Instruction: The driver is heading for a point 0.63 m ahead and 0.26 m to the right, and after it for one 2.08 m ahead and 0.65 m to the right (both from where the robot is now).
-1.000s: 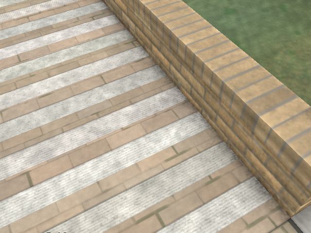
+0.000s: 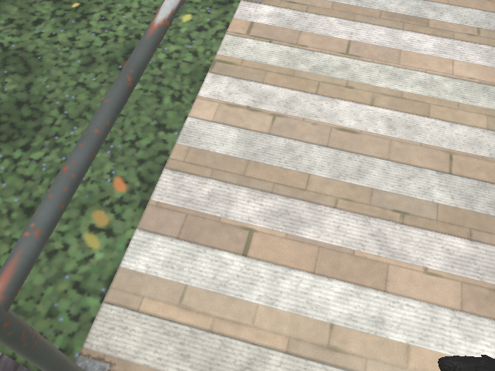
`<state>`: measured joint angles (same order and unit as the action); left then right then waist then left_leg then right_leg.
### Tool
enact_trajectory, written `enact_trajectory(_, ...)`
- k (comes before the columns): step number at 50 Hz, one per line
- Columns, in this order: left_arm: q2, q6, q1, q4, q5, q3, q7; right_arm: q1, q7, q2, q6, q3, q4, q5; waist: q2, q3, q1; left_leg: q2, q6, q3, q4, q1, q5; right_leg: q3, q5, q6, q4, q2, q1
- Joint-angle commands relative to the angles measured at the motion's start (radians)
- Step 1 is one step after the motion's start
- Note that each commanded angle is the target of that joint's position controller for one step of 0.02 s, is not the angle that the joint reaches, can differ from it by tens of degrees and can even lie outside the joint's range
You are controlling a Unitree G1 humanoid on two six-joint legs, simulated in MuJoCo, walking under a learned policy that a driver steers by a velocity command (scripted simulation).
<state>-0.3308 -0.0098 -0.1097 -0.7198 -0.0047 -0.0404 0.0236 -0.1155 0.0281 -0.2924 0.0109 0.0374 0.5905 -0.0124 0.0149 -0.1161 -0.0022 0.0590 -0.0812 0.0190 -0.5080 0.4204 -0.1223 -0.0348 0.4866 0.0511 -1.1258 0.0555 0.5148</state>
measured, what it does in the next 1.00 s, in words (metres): steps on the spot, turning right: right foot, then left foot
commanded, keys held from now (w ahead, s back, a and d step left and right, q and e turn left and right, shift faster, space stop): shift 0.06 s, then e+shift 0.68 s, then w+e+shift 0.06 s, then e+shift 0.02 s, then shift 0.18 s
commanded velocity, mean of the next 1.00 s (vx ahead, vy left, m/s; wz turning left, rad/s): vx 0.05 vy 0.00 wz -0.59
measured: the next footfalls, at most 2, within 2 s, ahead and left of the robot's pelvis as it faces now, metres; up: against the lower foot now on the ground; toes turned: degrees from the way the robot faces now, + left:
right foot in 0.18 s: +0.09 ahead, -0.16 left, +0.00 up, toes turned -2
left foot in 0.52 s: +0.12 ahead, +0.08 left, +0.00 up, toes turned -22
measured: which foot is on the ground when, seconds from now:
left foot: down 0.00-0.22, up 0.24-0.50, down 0.52-0.98, up 1.00-1.00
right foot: up 0.00-0.16, down 0.18-0.52, up 0.54-0.98, down 1.00-1.00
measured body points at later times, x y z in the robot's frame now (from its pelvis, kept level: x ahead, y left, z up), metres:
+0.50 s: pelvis +0.04 -0.02 +0.00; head +0.09 -0.03 +0.45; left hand +0.24 +0.24 -0.09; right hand +0.17 -0.33 -0.07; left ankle +0.08 +0.09 -0.72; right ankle +0.05 -0.16 -0.73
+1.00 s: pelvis +0.06 -0.07 +0.00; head +0.09 -0.11 +0.45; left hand +0.40 -0.02 -0.06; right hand -0.08 -0.36 -0.11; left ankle +0.09 +0.09 -0.73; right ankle +0.00 -0.18 -0.73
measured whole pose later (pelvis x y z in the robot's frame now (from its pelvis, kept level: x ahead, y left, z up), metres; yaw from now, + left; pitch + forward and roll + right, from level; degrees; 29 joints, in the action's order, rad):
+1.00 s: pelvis +0.06 -0.07 +0.00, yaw -39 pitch +2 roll +1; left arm -0.31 -0.06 -0.07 -0.53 -0.01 -0.07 -0.02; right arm -0.23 0.01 -0.35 0.01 0.10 0.75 0.03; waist 0.00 -0.06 0.07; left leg -0.15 0.05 0.25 -0.55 0.17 -0.37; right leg 0.04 0.20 -0.01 -0.55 0.04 0.36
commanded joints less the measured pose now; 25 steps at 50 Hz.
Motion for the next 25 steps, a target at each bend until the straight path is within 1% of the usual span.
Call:
enact_trajectory(1,-0.063,-0.028,-0.132,0.022,0.012,-0.018,0.015,0.032,-0.015,-0.134,0.016,0.038,-0.051,-0.009,-0.103,0.274,-0.036,-0.255,-0.194,-0.203,0.163,-0.108,0.405,-0.004,-0.067,0.013,0.136,0.003,-0.142)
enact_trajectory(3,-0.049,-0.037,-0.100,0.031,0.012,-0.013,0.012,0.036,-0.019,-0.125,0.007,0.034,-0.038,-0.006,-0.122,0.267,-0.018,-0.242,-0.177,-0.199,0.175,-0.089,0.207,-0.005,-0.127,0.010,0.235,0.004,-0.178)
enact_trajectory(4,-0.041,-0.040,-0.106,0.022,0.010,-0.010,0.007,0.042,-0.019,-0.086,0.006,0.019,-0.027,-0.012,-0.125,0.272,-0.018,-0.243,-0.166,-0.184,0.183,-0.083,0.086,-0.009,-0.163,0.009,0.294,0.014,-0.214)
enact_trajectory(5,-0.036,-0.041,-0.103,0.017,0.007,-0.008,0.000,0.039,-0.017,-0.067,0.006,0.011,-0.014,-0.020,-0.138,0.258,-0.010,-0.243,-0.155,-0.174,0.191,-0.066,-0.028,0.001,-0.198,0.006,0.343,0.009,-0.249)
enact_trajectory(6,-0.044,-0.040,-0.093,0.022,0.004,-0.011,-0.004,0.043,-0.016,-0.077,0.006,0.012,-0.005,-0.024,-0.153,0.231,-0.009,-0.243,-0.142,-0.169,0.189,-0.046,-0.129,0.019,-0.229,-0.001,0.390,-0.003,-0.274)
enact_trajectory(7,-0.067,-0.038,-0.074,0.037,0.003,-0.019,-0.008,0.053,-0.019,-0.106,0.002,0.020,-0.003,-0.021,-0.164,0.198,-0.012,-0.244,-0.129,-0.166,0.175,-0.036,-0.198,0.049,-0.249,-0.015,0.435,-0.023,-0.278)
enact_trajectory(8,-0.087,-0.027,-0.068,0.048,0.006,-0.025,-0.006,0.031,-0.021,-0.134,0.000,0.032,0.011,-0.015,-0.166,0.175,-0.010,-0.244,-0.113,-0.170,0.158,-0.050,-0.230,0.064,-0.237,-0.034,0.476,-0.035,-0.269)
enact_trajectory(9,-0.097,-0.021,-0.054,0.063,0.009,-0.028,-0.009,0.008,-0.030,-0.137,-0.005,0.035,0.020,-0.007,-0.141,0.161,-0.008,-0.246,-0.087,-0.177,0.126,-0.080,-0.223,0.056,-0.263,-0.058,0.520,-0.032,-0.246)
enact_trajectory(10,-0.135,-0.016,-0.025,0.089,0.013,-0.037,-0.012,-0.031,-0.042,-0.135,-0.010,0.038,0.034,-0.009,-0.060,0.131,0.014,-0.223,-0.036,-0.151,0.062,-0.084,-0.212,-0.010,-0.407,-0.092,0.578,0.011,-0.219)
enact_trajectory(11,-0.201,-0.014,-0.006,0.108,0.009,-0.055,-0.008,-0.088,-0.055,-0.123,-0.011,0.040,0.030,-0.023,0.099,0.122,0.069,-0.123,0.028,-0.051,-0.047,-0.068,-0.259,-0.155,-0.527,-0.150,0.635,0.097,-0.190)
enact_trajectory(12,-0.214,-0.009,-0.036,0.105,0.000,-0.066,-0.009,-0.010,-0.069,-0.092,-0.017,0.034,0.011,-0.024,0.221,0.104,0.024,-0.006,0.094,0.054,-0.178,-0.031,-0.232,-0.320,-0.412,-0.238,0.749,0.160,-0.160)
enact_trajectory(13,-0.209,-0.002,-0.071,0.104,0.004,-0.069,-0.010,0.073,-0.076,-0.086,-0.018,0.036,-0.018,-0.019,0.253,0.084,-0.019,0.040,0.105,0.017,-0.283,0.045,-0.295,-0.451,-0.415,-0.295,0.813,0.204,-0.199)
enact_trajectory(14,-0.197,0.009,-0.118,0.106,0.019,-0.069,-0.007,0.120,-0.072,-0.085,-0.018,0.039,-0.038,-0.015,0.253,0.112,-0.055,0.038,0.107,-0.059,-0.447,0.149,-0.441,-0.519,-0.493,-0.334,0.821,0.236,-0.292)
enact_trajectory(15,-0.181,0.024,-0.125,0.111,0.026,-0.067,-0.004,0.096,-0.067,-0.086,-0.019,0.046,-0.030,-0.001,0.203,0.144,-0.045,0.031,0.112,-0.103,-0.554,0.196,-0.481,-0.512,-0.551,-0.339,0.796,0.235,-0.355)
enact_trajectory(16,-0.177,0.031,-0.097,0.123,0.013,-0.071,0.002,0.069,-0.063,-0.085,-0.018,0.047,-0.027,0.004,0.152,0.171,-0.018,0.010,0.114,-0.135,-0.575,0.220,-0.441,-0.478,-0.607,-0.313,0.758,0.210,-0.396)
enact_trajectory(17,-0.162,0.022,-0.060,0.136,-0.003,-0.071,0.012,0.071,-0.058,-0.084,-0.010,0.048,-0.033,0.006,0.126,0.191,-0.002,-0.003,0.119,-0.140,-0.520,0.221,-0.398,-0.442,-0.647,-0.281,0.730,0.177,-0.419)
enact_trajectory(18,-0.152,0.007,-0.056,0.138,-0.022,-0.074,0.018,0.079,-0.054,-0.066,-0.003,0.046,-0.028,0.010,0.114,0.211,0.001,-0.002,0.123,-0.133,-0.433,0.190,-0.364,-0.415,-0.659,-0.250,0.717,0.144,-0.429)
enact_trajectory(19,-0.154,-0.007,-0.066,0.142,-0.026,-0.078,0.023,0.085,-0.052,-0.052,0.004,0.039,-0.029,0.017,0.119,0.222,-0.005,0.007,0.134,-0.113,-0.376,0.151,-0.337,-0.408,-0.664,-0.237,0.703,0.119,-0.427)
enact_trajectory(20,-0.155,-0.019,-0.065,0.151,-0.023,-0.083,0.026,0.084,-0.046,-0.039,0.010,0.035,-0.025,0.022,0.127,0.238,-0.007,0.018,0.140,-0.107,-0.311,0.107,-0.313,-0.408,-0.662,-0.230,0.695,0.101,-0.419)
enact_trajectory(21,-0.158,-0.024,-0.055,0.161,-0.018,-0.087,0.025,0.061,-0.040,-0.041,0.013,0.036,-0.014,0.026,0.155,0.242,0.000,0.027,0.140,-0.106,-0.245,0.046,-0.296,-0.424,-0.636,-0.228,0.705,0.092,-0.384)
enact_trajectory(22,-0.149,-0.024,-0.052,0.170,-0.016,-0.087,0.020,0.050,-0.033,-0.045,0.020,0.039,-0.004,0.031,0.166,0.243,-0.005,0.030,0.137,-0.105,-0.173,-0.012,-0.283,-0.445,-0.594,-0.230,0.711,0.080,-0.358)
enact_trajectory(23,-0.165,-0.024,-0.052,0.177,-0.015,-0.095,0.017,0.020,-0.031,-0.072,0.023,0.048,0.008,0.030,0.180,0.237,0.006,0.033,0.138,-0.104,-0.084,-0.061,-0.270,-0.477,-0.562,-0.223,0.714,0.071,-0.337)
enact_trajectory(24,-0.165,-0.024,-0.033,0.185,-0.024,-0.097,0.015,-0.024,-0.030,-0.087,0.027,0.058,0.025,0.032,0.181,0.239,0.030,0.029,0.134,-0.094,0.038,-0.133,-0.198,-0.486,-0.511,-0.205,0.702,0.054,-0.312)
enact_trajectory(25,-0.148,-0.024,-0.021,0.195,-0.032,-0.093,0.014,-0.078,-0.035,-0.110,0.028,0.070,0.050,0.031,0.163,0.247,0.052,-0.013,0.119,-0.087,0.169,-0.259,-0.078,-0.464,-0.412,-0.167,0.665,0.018,-0.241)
